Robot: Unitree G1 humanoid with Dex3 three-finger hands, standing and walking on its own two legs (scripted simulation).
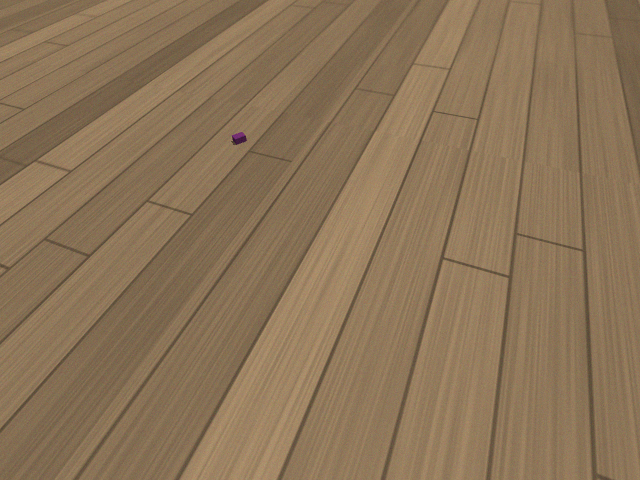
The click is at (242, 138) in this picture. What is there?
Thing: small brick
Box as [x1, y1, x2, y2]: [232, 132, 246, 144]
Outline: 242,132 232,135 233,141 236,144 246,140 245,135
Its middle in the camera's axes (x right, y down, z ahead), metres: -0.45 -0.53 +2.17
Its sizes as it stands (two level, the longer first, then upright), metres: 0.064 0.047 0.036
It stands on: the floor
